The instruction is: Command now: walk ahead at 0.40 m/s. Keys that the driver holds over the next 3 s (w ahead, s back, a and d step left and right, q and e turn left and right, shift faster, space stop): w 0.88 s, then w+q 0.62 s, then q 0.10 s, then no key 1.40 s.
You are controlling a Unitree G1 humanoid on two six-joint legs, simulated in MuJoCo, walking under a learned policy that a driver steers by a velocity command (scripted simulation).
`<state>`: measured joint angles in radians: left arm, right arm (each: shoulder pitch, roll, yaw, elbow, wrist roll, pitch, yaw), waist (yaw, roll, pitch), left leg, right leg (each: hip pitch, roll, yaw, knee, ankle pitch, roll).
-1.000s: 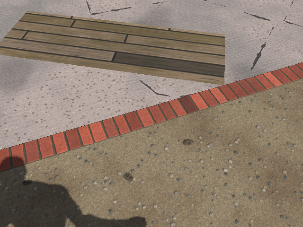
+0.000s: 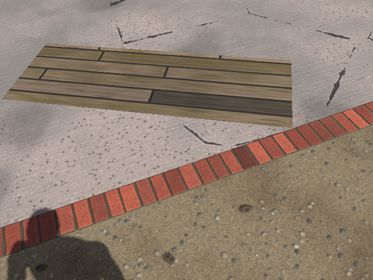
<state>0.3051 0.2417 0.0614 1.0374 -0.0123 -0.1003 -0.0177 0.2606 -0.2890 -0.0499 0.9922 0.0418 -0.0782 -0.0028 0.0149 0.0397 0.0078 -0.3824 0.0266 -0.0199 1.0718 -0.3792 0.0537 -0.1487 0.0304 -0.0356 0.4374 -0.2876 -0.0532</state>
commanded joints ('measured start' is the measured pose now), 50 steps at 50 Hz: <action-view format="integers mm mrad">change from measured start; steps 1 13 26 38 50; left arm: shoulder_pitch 18 152 79 -311 107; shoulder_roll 86 149 -62 44 123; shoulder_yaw -5 5 -51 -53 12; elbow -38 5 -76 -236 -94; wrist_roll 8 -6 162 92 64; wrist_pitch -10 16 -4 46 -7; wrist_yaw -3 37 -28 -40 25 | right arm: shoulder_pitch -106 -403 -20 243 117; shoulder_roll -86 -36 54 -18 -10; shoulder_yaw -24 4 11 18 -10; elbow -90 -227 -66 5 -46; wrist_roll -13 -13 -132 -122 -104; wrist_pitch -30 -19 -49 -51 -45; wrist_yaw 13 47 6 86 64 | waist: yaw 12 43 3 -73 96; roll -123 -115 18 12 -120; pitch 78 141 40 63 -10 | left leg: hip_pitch -380 -245 125 328 -347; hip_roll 105 33 183 200 49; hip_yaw -38 40 -229 -63 -111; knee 7 -536 -939 -925 172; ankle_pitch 146 422 106 469 -23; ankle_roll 12 -11 194 227 48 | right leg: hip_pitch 202 190 -428 -530 236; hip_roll -269 -272 -156 -114 -359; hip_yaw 329 103 151 47 406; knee -298 -333 772 173 -209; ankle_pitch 83 375 37 405 37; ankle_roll -126 -116 -49 -1 -206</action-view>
